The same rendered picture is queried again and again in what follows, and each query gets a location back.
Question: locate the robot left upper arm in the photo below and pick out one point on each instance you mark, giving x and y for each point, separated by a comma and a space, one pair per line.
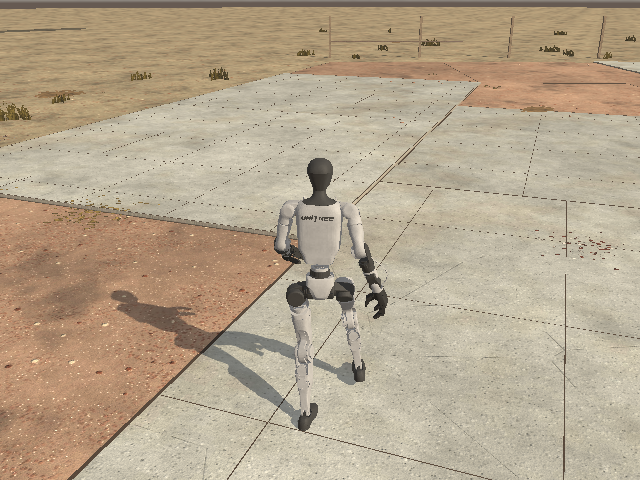
287, 212

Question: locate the robot right upper arm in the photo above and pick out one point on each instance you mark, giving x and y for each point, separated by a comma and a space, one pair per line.
352, 213

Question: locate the right robot hand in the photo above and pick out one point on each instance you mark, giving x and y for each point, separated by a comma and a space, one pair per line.
382, 302

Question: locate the left robot hand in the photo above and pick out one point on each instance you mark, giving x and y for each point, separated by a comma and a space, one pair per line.
296, 253

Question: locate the robot left forearm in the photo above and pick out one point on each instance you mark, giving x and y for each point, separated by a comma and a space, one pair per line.
286, 253

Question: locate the left robot foot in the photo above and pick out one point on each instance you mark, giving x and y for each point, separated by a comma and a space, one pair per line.
304, 421

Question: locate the robot right thigh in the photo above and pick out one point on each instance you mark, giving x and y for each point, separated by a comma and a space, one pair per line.
344, 290

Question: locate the robot right forearm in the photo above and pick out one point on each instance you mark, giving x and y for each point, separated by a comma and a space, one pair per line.
370, 272

